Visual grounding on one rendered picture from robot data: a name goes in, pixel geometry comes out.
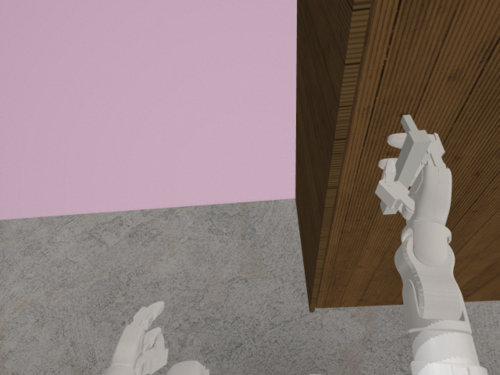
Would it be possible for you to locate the robot right forearm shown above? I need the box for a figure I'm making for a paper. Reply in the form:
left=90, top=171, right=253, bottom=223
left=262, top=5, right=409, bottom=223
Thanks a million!
left=395, top=220, right=488, bottom=375

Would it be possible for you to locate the robot right hand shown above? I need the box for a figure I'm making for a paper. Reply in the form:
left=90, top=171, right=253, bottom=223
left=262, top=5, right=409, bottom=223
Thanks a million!
left=375, top=133, right=452, bottom=226

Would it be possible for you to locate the wardrobe door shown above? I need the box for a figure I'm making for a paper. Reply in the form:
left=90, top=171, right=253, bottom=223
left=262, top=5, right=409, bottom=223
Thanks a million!
left=316, top=0, right=500, bottom=309

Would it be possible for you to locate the handle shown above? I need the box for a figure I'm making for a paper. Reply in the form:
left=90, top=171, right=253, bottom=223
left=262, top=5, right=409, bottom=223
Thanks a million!
left=380, top=115, right=431, bottom=215

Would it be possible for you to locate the robot left hand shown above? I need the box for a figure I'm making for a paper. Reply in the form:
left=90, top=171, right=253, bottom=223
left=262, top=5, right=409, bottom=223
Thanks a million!
left=109, top=301, right=169, bottom=375

